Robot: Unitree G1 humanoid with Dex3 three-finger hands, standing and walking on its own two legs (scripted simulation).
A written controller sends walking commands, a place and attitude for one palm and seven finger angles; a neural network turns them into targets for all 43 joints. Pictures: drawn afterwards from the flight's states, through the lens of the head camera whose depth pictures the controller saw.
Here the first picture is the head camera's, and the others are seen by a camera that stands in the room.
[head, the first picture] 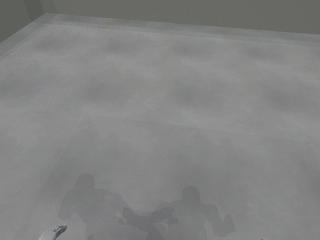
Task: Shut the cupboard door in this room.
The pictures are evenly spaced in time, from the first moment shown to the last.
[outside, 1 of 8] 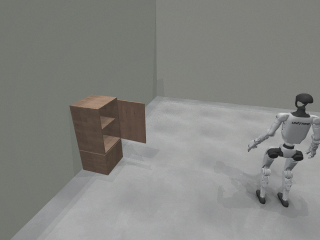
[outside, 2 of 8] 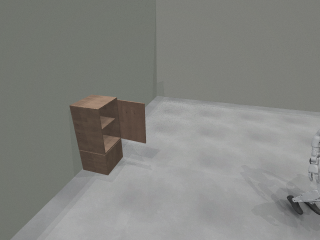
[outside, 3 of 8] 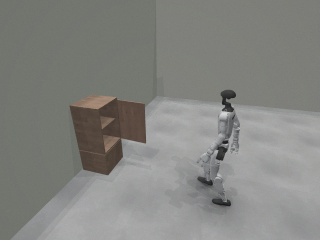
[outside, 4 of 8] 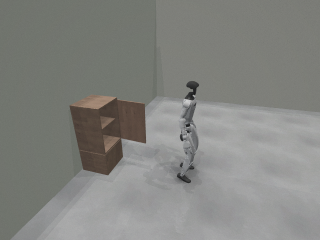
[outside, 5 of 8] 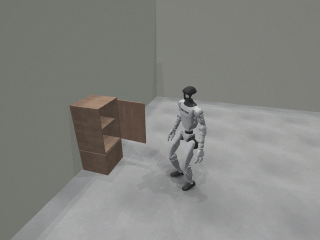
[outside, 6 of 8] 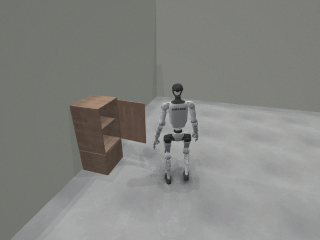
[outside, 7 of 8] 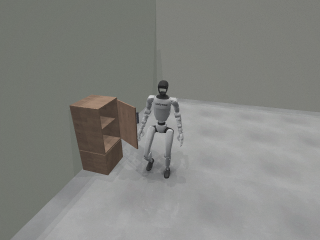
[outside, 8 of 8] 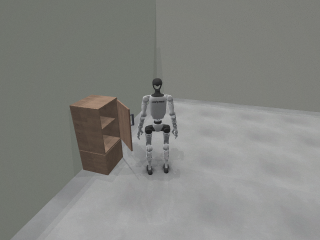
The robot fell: no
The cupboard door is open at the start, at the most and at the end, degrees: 86 86 49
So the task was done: no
